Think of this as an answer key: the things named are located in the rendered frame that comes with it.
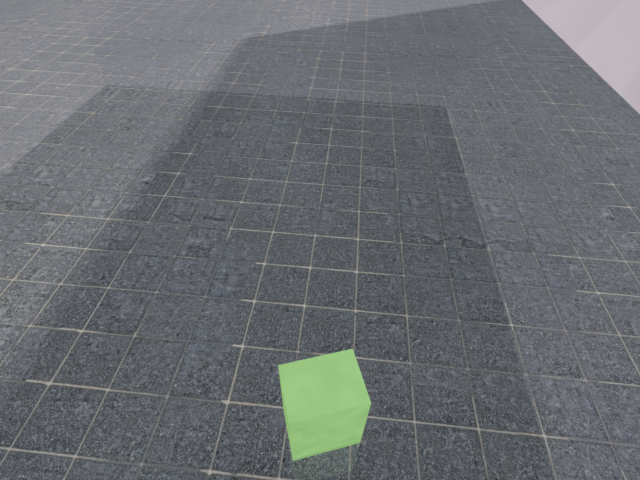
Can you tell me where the carton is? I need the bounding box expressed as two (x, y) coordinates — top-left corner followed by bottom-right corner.
(278, 349), (371, 461)

